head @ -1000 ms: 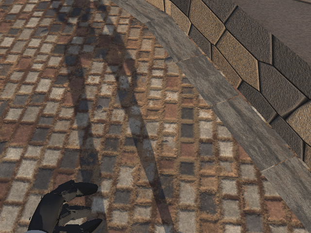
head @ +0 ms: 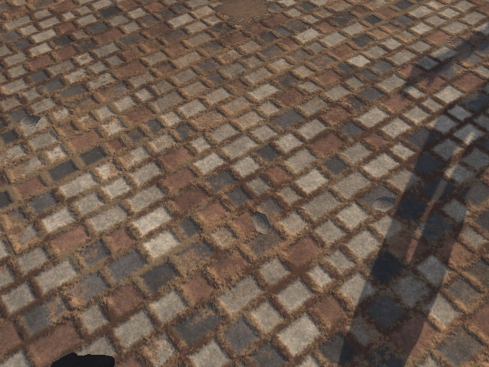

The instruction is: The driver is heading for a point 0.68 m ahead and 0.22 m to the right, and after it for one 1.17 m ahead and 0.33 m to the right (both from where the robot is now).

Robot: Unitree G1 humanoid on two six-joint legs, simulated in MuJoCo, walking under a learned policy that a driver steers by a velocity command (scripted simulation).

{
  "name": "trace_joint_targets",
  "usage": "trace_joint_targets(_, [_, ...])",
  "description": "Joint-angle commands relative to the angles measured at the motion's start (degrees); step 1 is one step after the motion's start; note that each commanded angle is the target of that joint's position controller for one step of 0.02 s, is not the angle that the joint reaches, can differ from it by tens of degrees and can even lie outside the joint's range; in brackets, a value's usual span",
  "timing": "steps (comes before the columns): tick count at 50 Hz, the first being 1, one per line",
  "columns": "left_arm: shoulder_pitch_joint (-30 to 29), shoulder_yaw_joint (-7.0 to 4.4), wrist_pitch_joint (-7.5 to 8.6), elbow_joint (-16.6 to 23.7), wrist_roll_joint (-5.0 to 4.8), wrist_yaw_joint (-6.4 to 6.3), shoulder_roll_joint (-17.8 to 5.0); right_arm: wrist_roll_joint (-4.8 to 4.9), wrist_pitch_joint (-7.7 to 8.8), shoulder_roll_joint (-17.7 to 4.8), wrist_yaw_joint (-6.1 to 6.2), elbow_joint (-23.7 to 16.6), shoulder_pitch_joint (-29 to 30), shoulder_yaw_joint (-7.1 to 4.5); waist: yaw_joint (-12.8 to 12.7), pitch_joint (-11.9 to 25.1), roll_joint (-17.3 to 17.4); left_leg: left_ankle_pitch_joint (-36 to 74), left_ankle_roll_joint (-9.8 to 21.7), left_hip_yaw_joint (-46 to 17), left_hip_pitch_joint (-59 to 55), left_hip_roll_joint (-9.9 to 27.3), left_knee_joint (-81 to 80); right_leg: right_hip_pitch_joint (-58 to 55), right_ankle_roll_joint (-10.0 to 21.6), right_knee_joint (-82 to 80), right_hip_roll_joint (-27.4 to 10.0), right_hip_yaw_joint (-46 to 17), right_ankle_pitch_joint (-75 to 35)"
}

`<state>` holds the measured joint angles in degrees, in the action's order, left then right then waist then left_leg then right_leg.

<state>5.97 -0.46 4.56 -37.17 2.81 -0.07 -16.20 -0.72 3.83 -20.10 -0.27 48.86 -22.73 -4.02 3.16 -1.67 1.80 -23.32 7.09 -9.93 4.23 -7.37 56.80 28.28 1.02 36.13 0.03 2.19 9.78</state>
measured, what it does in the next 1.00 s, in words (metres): walks ahead, turning right: left foot, then right foot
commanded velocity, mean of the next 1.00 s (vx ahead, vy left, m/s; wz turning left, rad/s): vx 1.00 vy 0.00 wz -0.57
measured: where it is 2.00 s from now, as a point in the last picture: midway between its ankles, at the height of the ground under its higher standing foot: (351, 142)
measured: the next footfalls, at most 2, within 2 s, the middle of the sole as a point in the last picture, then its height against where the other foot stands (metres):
left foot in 0.38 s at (218, 338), level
right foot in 0.82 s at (308, 221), level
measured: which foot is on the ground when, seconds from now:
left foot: up 0.00-0.36, down 0.38-0.82, up 0.84-1.00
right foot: down 0.00-0.38, up 0.40-0.80, down 0.82-1.00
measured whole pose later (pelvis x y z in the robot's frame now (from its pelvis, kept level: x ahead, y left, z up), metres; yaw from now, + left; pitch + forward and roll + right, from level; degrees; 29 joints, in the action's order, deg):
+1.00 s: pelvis +0.89 -0.18 +0.01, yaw -38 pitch -1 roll -1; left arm 22.2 -4.1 0.8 -48.0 0.7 0.3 -18.8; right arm -3.6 4.5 -12.5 0.1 37.8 -6.8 1.1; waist -1.7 -3.0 -0.5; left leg -21.7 -2.9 -5.6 31.4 6.0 73.7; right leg 13.5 11.3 29.3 13.4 -0.2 14.8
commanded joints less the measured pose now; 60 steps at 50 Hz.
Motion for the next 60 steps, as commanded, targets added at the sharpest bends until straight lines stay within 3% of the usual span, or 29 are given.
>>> trace_joint_targets(1, [13.63, -4.37, -0.24, -1.64, -0.36, 0.46, -8.5, -0.64, 1.07, -3.47, -0.23, -6.46, 4.49, 0.93, -6.99, 7.1, -4.63, 7.54, -0.47, 1.85, 38.09, 5.54, 23.83, -35.94, 11.15, -22.18, -19.92, -40.77, 30.78])
trace_joint_targets(2, [13.75, -3.87, -0.08, -3.24, 0.04, 0.74, -6.4, -0.97, 0.96, -3.1, -0.8, -7.39, 8.23, 1.13, -6.44, 3.24, 0.14, 8.35, -0.55, 2.27, 36.4, 7.0, 20.4, -29.25, 10.12, -22.57, -16.81, -33.08, 22.41])
trace_joint_targets(4, [15.87, -2.94, 0.79, -6.62, -0.15, 0.52, -4.25, -1.84, -0.02, -0.53, -2.11, -8.96, 9.57, 2.06, -3.88, 0.62, -3.88, 7.7, -1.18, 1.16, 34.69, 8.73, 15.71, -22.86, 8.64, -24.31, -13.11, -24.51, 16.64])
trace_joint_targets(8, [19.27, -2.89, 2.24, -9.9, -2.3, 0.92, -5.26, -2.83, -0.59, -0.08, -2.87, -13.35, 18.27, 3.39, -2.7, -4.71, -4.88, 12.52, -3.54, 6.49, 40.3, 11.65, 3.84, -19.36, 10.22, -31.28, -10.52, -17.25, 6.19])
trace_joint_targets(11, [20.31, -3.34, 2.51, -10.45, -2.91, 1.01, -6.11, -2.05, 0.57, 1.52, -3.95, -16.49, 26.92, 5.1, -4.21, -6.28, -3.73, 24.22, -5.34, 11.17, 30.45, 11.18, -15.21, -14.04, 10.02, -34.47, -6.75, -11.28, -8.91])
trace_joint_targets(16, [23.06, -4.31, 2.3, -12.49, -3.35, 0.79, -10.9, -1.66, 0.81, -1.55, -2.19, -15.96, 26.62, 4.1, -3.26, -0.5, -4.93, 24.71, -3.54, 12.96, 16.21, 6.25, -24.98, -25.39, 8.53, -26.42, -8.82, -10.27, -42.22])
trace_joint_targets(18, [22.42, -4.78, 1.47, -13.01, -2.67, 0.36, -12.99, -1.99, 1.22, -4.75, -0.48, -11.16, 10.61, 2.28, 4.5, 9.47, -6.58, 17.26, -2.44, 12.34, -2.29, 4.66, -26.06, -24.06, 6.76, -4.32, -7.38, -9.52, -47.95])
trace_joint_targets(19, [20.87, -4.44, 1.43, -12.0, -2.52, 0.37, -11.11, -2.68, 1.42, -7.91, 0.75, -8.81, 0.44, 0.81, 8.92, 14.83, -5.09, 10.5, -1.87, 6.03, -16.42, 12.22, -24.73, -13.17, 6.26, 11.38, -4.68, -9.22, -34.37])
trace_joint_targets(20, [24.1, -2.69, 1.67, -9.72, -3.0, 0.29, -1.84, -4.78, 1.61, -12.13, 1.55, -8.12, -5.63, -0.52, 6.31, 23.24, 8.22, -9.03, -0.27, -15.69, -29.34, 29.87, -27.43, 1.0, 6.1, 32.37, 0.47, -6.71, 8.03])
trace_joint_targets(21, [26.31, -2.56, 1.03, -7.57, -5.12, 0.39, -2.68, -3.87, 0.82, -12.74, 1.24, -8.96, -2.67, -0.97, 3.52, 28.72, 15.3, -18.23, 3.99, -38.62, -30.42, 35.92, -39.21, 10.65, 6.22, 44.05, 2.9, -7.48, 16.38])
trace_joint_targets(22, [19.06, -3.35, 0.18, -7.83, -3.91, 0.05, -6.25, -2.97, 0.73, -6.89, 1.03, -9.26, 3.16, -0.23, 2.97, 16.81, 6.43, -19.53, 2.87, -29.51, -21.9, 31.37, -40.93, 15.57, 6.6, 44.24, -1.6, -7.26, 9.49])
trace_joint_targets(24, [13.94, -3.24, -0.82, -7.69, -2.74, 1.17, -4.73, -2.67, 1.43, -1.63, 0.69, -7.78, 6.71, 0.75, 0.67, 5.42, 0.63, 0.14, 1.31, -12.63, -7.84, 26.97, -42.51, 13.84, 5.54, 39.51, -4.79, -6.47, 4.98])
trace_joint_targets(28, [9.48, -2.62, -4.3, -4.65, -1.27, 2.97, -0.53, -0.23, 3.29, 1.2, 0.22, -3.38, 4.45, 1.27, -3.54, -1.0, 2.19, 13.61, -1.02, 4.37, 0.77, 24.28, -47.54, 14.97, 3.87, 36.43, -8.42, -5.47, 3.93])
trace_joint_targets(31, [1.88, -1.82, -4.54, -0.44, -1.1, 4.3, -0.33, -0.31, 4.19, 1.48, 0.01, -2.26, 5.52, 1.3, -4.82, -4.14, 3.46, 25.05, -2.48, 16.07, 3.94, 20.85, -49.88, 15.86, 3.77, 29.34, -8.39, -2.49, -5.86])
trace_joint_targets(35, [-6.0, -1.06, -4.2, 2.32, -1.37, 5.75, -1.52, -0.34, 4.41, -2.24, 0.6, -1.2, 3.9, 0.63, -4.53, -7.3, -0.9, 42.05, -4.68, 26.37, 3.06, 18.42, -51.78, 7.01, 6.86, 10.33, -4.23, 6.08, -14.97])
trace_joint_targets(37, [-3.54, -1.51, -4.13, 0.66, -2.31, 5.61, -3.2, -0.35, 3.85, -5.28, 1.35, -1.74, 1.74, 0.16, -5.49, -1.86, 0.71, 71.71, -5.85, 27.91, -3.87, 18.47, -44.6, -0.68, 8.6, 8.88, 1.61, 9.86, -13.93])
trace_joint_targets(38, [-1.19, -1.65, -3.95, 0.68, -1.68, 5.33, -3.83, -0.25, 3.19, -8.1, 1.72, -1.92, 0.74, -0.42, -7.59, -1.77, 2.98, 81.99, -6.46, 27.33, -5.32, 20.58, -37.39, -2.93, 9.65, 7.69, 2.63, 10.17, -9.11])
trace_joint_targets(40, [16.73, -3.93, -3.64, -4.2, -1.32, 3.91, -8.41, -1.04, 0.79, -10.36, 2.21, -3.04, 4.25, -1.32, -17.16, 6.33, 4.32, 85.35, -5.29, 24.87, -2.69, 22.77, -13.59, -21.27, 12.71, 6.38, 5.49, 7.56, -3.2])
trace_joint_targets(41, [27.3, -5.84, -3.59, -8.31, -1.74, 2.47, -11.32, -1.54, -0.09, -9.91, 1.7, -4.07, 6.17, -1.44, -20.65, 10.93, 1.28, 66.7, -5.2, 24.33, 5.22, 19.66, 5.72, -35.17, 13.98, 2.4, 6.15, 3.31, 0.36])
trace_joint_targets(42, [22.47, -7.39, -4.4, -8.36, -2.98, 1.13, -15.83, -1.96, 0.29, -1.77, 0.6, -5.69, 7.4, 0.4, -14.66, 5.4, -14.34, 3.24, -6.97, 23.37, 23.38, 7.86, 29.28, -39.52, 16.15, -0.27, -1.95, -11.13, -2.92])
trace_joint_targets(43, [19.14, -8.62, -5.2, -5.23, -0.87, 1.32, -22.47, -0.47, 1.49, -2.22, 0.57, -12.9, 3.35, 1.03, -9.1, 17.36, -18.2, -5.94, -9.24, 11.55, 43.59, 3.58, 43.45, -56.28, 29.07, -10.18, -13.09, -42.69, 1.85])
trace_joint_targets(44, [19.55, -8.53, -5.27, -4.0, -1.42, 0.74, -19.57, -1.24, 3.05, -4.18, 0.72, -13.49, 8.66, 1.43, -11.31, 16.63, -4.9, -0.86, -8.36, 4.95, 47.37, 7.35, 39.7, -53.46, 27.24, -19.17, -14.97, -48.97, 10.69])
trace_joint_targets(46, [16.09, -7.0, -4.11, -6.03, -1.82, -0.03, -13.59, -1.68, 3.59, -3.47, 0.76, -13.25, 11.28, 1.99, -5.37, 2.45, 3.99, 2.63, -8.3, 4.7, 42.63, 12.11, 25.95, -33.3, 22.33, -22.84, -11.45, -40.81, 7.09])
trace_joint_targets(48, [13.07, -5.7, -2.28, -5.52, -2.11, -0.35, -10.77, -3.47, 1.01, -2.75, 0.75, -12.5, 9.64, 2.38, -1.17, -0.75, 4.84, 1.03, -10.02, 4.56, 34.65, 14.06, 19.17, -19.48, 21.04, -23.1, -7.07, -32.59, -1.54])
trace_joint_targets(51, [12.88, -5.52, -0.45, -5.14, -2.51, 0.24, -10.88, -3.29, -0.9, -0.61, 0.07, -16.0, 16.46, 3.21, -1.27, -3.94, 2.7, 4.36, -12.0, 7.68, 29.79, 15.19, 3.42, -7.65, 20.13, -26.53, -2.14, -26.0, -3.58])
trace_joint_targets(54, [14.24, -5.75, 0.37, -5.74, -2.84, 0.85, -10.26, -1.59, -0.41, 2.32, -1.16, -18.1, 23.09, 4.52, -4.58, -3.73, -0.64, 25.97, -10.46, 10.54, 21.53, 13.42, -14.8, -5.75, 15.47, -27.83, 1.42, -19.83, -10.85])
trace_joint_targets(57, [20.25, -5.68, 0.37, -8.72, -3.77, 0.95, -9.81, -1.65, 0.48, 2.24, -1.02, -17.77, 24.73, 4.39, -8.53, -2.24, -1.25, 35.18, -7.28, 12.83, 18.74, 9.42, -24.09, -16.61, 11.36, -22.86, -0.11, -18.08, -32.39])
trace_joint_targets(59, [22.1, -5.7, 0.13, -9.98, -3.19, -0.01, -10.78, -2.42, 1.19, 0.02, -0.1, -16.91, 21.97, 3.41, -7.98, 0.89, -3.48, 32.0, -5.54, 12.74, 16.07, 5.69, -28.16, -25.54, 8.23, -15.45, -0.9, -18.84, -45.56])
trace_joint_targets(60, [21.25, -5.95, 0.04, -10.04, -2.67, -0.45, -12.15, -2.4, 1.6, -1.98, 0.48, -15.3, 16.64, 2.49, -5.21, 3.83, -5.23, 30.06, -4.82, 12.17, 11.46, 4.31, -28.86, -28.32, 6.49, -8.76, -1.27, -19.2, -51.05])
